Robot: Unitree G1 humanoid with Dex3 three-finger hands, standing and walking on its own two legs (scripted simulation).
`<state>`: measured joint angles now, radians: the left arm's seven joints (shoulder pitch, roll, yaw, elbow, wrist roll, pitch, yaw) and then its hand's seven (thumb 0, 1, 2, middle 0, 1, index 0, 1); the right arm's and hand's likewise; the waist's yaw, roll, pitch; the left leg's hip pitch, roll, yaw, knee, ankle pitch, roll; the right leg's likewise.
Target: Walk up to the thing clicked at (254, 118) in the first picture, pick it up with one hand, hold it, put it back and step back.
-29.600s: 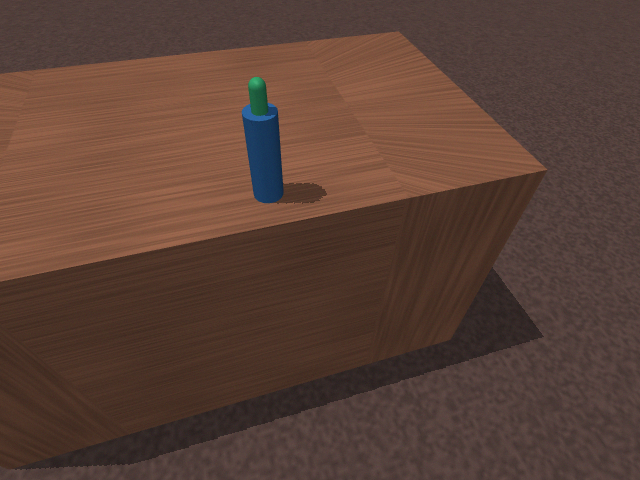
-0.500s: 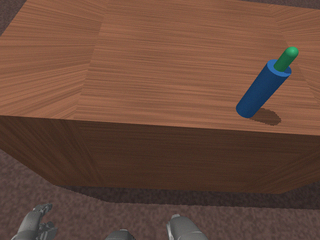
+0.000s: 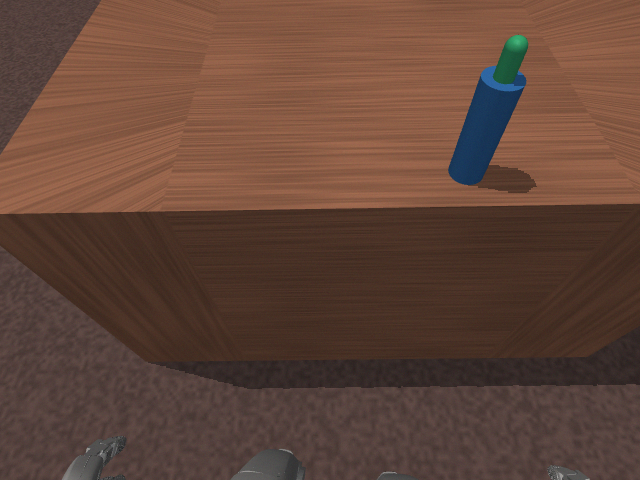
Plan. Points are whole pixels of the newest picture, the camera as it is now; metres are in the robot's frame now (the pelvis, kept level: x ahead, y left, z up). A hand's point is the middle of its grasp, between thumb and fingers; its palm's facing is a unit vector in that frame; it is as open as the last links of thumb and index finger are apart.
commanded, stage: step back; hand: right
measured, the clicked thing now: (488, 115) +0.58 -0.20 +0.10
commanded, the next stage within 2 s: none
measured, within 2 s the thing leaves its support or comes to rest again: neither
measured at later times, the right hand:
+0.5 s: hand out of the picture -0.02 -0.29 -0.14, palm faces -0.04 +0.91 -0.42, open 7.4 cm
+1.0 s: hand out of the picture -0.21 -0.30 -0.15, palm faces -0.10 +0.91 -0.39, open 7.4 cm
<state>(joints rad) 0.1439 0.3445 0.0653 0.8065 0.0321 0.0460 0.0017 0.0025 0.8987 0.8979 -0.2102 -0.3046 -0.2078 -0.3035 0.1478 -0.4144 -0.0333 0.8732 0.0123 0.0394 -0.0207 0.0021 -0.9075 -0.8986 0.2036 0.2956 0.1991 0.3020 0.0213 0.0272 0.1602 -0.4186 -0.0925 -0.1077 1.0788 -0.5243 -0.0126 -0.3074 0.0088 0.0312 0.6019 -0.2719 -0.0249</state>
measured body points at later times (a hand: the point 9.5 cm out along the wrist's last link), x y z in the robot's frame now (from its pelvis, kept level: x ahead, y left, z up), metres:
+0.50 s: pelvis -0.15 -0.02 -0.01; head -0.09 -0.01 +0.43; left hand -0.07 +0.31 -0.13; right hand -0.02 -0.33 -0.11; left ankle -0.05 +0.12 -0.73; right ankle -0.19 -0.15 -0.72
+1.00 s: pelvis -0.31 -0.04 +0.00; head -0.26 -0.03 +0.44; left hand -0.19 +0.28 -0.12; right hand -0.21 -0.34 -0.12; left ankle -0.28 +0.08 -0.73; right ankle -0.31 -0.17 -0.66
